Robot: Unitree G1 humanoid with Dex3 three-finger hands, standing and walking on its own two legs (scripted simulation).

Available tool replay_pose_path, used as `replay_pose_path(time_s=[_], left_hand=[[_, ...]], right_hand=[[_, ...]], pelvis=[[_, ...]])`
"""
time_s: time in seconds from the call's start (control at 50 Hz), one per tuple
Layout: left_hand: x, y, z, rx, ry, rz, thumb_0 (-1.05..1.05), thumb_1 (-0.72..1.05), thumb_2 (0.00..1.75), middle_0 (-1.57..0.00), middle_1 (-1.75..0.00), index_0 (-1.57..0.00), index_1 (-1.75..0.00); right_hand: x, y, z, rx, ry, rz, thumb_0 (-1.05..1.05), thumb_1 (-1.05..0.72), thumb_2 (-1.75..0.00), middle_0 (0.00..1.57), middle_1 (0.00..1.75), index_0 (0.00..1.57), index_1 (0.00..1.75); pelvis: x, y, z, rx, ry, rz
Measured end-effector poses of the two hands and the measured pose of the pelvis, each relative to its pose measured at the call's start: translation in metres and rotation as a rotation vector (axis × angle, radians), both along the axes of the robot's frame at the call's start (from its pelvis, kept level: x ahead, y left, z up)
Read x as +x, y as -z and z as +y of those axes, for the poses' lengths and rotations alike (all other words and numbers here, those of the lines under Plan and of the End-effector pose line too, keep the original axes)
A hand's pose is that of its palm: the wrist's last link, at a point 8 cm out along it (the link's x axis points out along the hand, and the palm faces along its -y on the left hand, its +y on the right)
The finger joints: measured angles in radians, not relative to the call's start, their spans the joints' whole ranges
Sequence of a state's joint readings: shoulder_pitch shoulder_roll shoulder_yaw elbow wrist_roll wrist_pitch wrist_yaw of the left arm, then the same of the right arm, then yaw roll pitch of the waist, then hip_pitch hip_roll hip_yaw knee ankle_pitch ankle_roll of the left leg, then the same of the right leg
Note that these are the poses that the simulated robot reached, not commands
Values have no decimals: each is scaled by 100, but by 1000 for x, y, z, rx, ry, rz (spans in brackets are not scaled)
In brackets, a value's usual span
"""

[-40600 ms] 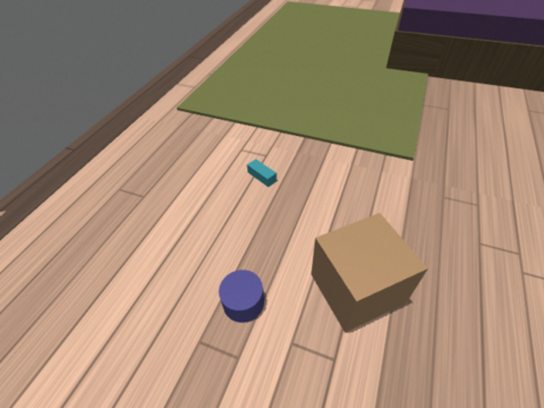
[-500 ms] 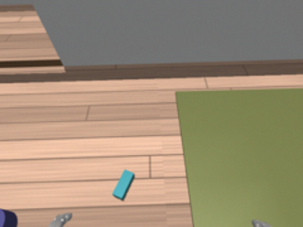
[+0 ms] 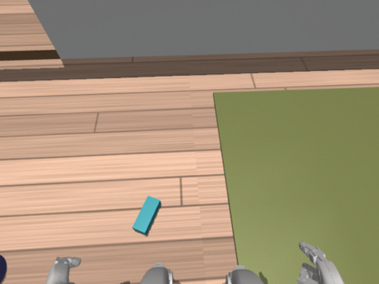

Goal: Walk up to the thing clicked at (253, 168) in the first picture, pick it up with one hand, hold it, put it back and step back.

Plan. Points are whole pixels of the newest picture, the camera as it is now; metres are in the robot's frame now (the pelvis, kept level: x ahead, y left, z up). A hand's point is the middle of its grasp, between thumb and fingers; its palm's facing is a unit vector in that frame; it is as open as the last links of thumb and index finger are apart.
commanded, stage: rise first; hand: left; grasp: from above
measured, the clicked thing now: (147, 215) +0.44 +0.22 -0.69
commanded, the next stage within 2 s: none
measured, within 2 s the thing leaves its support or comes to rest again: neither
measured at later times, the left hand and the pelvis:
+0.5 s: hand (92, 277) +0.17 +0.29 -0.26, palm faces -0.15 -0.63 -0.77, open 14.4 cm; pelvis -0.03 -0.01 -0.09, yaw +0 degrees
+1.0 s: hand (121, 232) +0.31 +0.27 -0.44, palm faces -0.03 -0.42 -0.91, open 13.9 cm; pelvis -0.10 -0.01 -0.29, yaw -5 degrees
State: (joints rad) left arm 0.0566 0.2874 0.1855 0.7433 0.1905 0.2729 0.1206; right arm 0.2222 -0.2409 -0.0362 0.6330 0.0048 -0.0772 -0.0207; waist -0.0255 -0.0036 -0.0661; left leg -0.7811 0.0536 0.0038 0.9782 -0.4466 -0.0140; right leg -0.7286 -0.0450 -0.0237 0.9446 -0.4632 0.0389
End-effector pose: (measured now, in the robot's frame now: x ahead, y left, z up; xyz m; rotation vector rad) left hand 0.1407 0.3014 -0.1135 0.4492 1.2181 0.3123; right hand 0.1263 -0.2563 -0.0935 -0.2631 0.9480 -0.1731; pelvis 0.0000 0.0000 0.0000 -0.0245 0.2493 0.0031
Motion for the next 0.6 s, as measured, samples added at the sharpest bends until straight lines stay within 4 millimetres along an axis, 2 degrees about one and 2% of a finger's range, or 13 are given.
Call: replay_pose_path(time_s=[0.2,0.36,0.46,0.6], left_hand=[[-10,18,0,72,-6,43,-1,-53,100,-6,-106,-5,-107],[-12,43,4,179,27,80,-1,-54,101,-6,-103,-4,-105],[13,78,6,309,78,95,-1,-56,103,-7,-101,-3,-104],[75,132,-5,523,134,70,-1,-58,106,-8,-101,-4,-105]], right_hand=[[28,16,11,-16,-34,-76,1,-86,-89,20,30,20,30],[25,43,14,-19,-57,-74,1,-86,-89,20,30,20,30],[10,82,7,-41,-82,-26,1,-87,-89,20,30,20,30],[-23,151,-8,-52,-106,75,1,-90,-90,20,30,20,30]], pelvis=[[-5,20,-2,-9,-7,53],[-17,44,-4,-13,-14,101],[-29,76,-6,-11,-10,169],[-49,135,-10,-17,3,276]])
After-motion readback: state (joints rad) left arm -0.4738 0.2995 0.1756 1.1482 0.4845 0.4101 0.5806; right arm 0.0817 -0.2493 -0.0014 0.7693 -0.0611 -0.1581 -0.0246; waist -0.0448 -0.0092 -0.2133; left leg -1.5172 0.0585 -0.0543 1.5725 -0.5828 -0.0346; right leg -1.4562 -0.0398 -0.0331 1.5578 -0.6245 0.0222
